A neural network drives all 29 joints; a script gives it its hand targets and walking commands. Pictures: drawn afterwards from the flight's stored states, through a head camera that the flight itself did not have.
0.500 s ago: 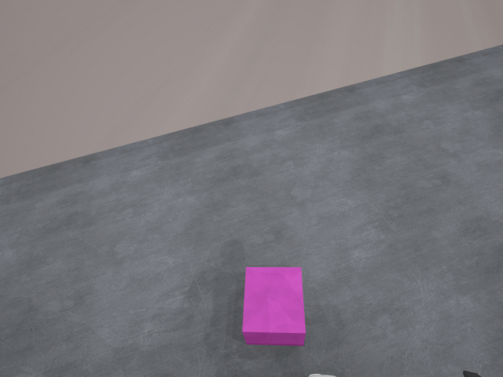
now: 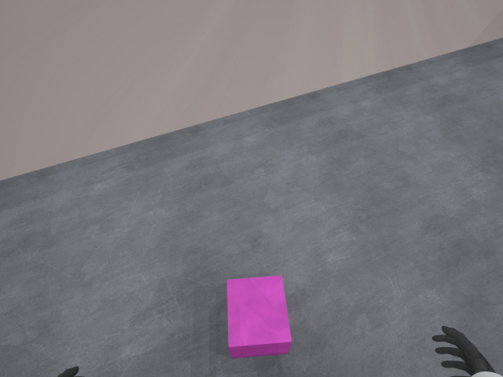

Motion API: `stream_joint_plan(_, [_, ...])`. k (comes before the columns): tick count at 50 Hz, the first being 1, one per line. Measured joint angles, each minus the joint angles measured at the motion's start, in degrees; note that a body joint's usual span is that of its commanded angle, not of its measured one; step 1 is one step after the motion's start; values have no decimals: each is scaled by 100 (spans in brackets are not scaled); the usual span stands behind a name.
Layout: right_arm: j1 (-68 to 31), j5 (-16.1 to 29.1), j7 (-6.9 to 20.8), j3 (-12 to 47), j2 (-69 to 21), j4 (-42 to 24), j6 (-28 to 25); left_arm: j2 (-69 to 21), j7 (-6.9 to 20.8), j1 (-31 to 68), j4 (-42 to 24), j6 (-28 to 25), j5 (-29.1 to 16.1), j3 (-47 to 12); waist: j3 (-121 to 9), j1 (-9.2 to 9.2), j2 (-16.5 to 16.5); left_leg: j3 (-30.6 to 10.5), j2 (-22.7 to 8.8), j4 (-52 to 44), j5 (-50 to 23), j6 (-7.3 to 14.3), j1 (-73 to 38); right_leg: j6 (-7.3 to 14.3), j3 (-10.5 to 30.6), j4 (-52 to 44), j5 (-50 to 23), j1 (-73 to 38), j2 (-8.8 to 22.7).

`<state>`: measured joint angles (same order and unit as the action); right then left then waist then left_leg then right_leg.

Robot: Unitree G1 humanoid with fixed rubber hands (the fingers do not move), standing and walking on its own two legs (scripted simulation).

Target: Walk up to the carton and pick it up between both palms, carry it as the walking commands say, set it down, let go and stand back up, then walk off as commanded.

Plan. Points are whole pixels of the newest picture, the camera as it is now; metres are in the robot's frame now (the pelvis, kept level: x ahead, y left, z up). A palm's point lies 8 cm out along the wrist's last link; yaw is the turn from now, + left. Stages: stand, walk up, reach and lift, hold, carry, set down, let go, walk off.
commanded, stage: walk up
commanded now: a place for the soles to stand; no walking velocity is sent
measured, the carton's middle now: (257, 316) +0.45 +0.00 -0.68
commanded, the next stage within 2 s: reach and lift in 1.16 s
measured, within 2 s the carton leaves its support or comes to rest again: neither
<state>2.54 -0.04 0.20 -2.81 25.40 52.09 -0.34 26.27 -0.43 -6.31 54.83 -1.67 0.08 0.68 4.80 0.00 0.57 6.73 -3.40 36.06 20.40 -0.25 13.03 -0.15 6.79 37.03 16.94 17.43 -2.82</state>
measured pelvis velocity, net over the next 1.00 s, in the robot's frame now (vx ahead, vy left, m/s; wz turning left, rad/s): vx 0.01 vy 0.00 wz -0.08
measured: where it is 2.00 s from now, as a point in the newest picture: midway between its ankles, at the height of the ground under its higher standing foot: outside the picture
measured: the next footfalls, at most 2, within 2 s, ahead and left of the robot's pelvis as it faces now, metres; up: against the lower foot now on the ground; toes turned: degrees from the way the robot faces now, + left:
none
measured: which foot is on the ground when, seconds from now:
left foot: down 0.00-1.00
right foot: down 0.00-1.00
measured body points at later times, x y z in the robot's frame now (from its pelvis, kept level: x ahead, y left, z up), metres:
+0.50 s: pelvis -0.01 +0.00 +0.01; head +0.01 -0.01 +0.46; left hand +0.14 +0.31 -0.09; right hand +0.09 -0.35 -0.09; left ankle -0.01 +0.12 -0.72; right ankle +0.03 -0.12 -0.72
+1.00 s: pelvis +0.01 +0.00 +0.01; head +0.03 -0.01 +0.46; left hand +0.16 +0.31 -0.09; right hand +0.10 -0.34 -0.09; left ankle -0.01 +0.12 -0.72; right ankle +0.03 -0.12 -0.72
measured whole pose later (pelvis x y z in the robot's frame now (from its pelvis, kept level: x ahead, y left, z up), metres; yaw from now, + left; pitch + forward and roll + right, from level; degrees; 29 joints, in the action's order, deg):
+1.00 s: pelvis +0.01 +0.00 +0.01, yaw -4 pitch -2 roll +1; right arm 5.1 -0.5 0.1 -2.9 24.4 53.9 -0.6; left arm 24.2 0.9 -5.2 53.8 -0.3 0.5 1.3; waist 4.9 -0.9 0.3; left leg 6.7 -2.5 28.9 17.7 -0.3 8.7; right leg 0.3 10.6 31.0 13.4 14.7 -4.7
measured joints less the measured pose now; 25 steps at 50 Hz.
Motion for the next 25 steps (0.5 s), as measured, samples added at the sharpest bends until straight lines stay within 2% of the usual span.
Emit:
stream_joint_plan(12, [-6,-1,18,-50,-6,161,39,-83,63,-50,5,101,70,-1,64,-17,-35,191,-6,-388,-232,-3,-171,22,181,-217,-205,-25,-36])
stream_joint_plan(25, [258,-40,27,-76,16,232,-2,-204,127,71,-167,153,94,14,-14,-141,-25,257,7,-704,-408,9,-272,20,261,-500,-390,-87,-44])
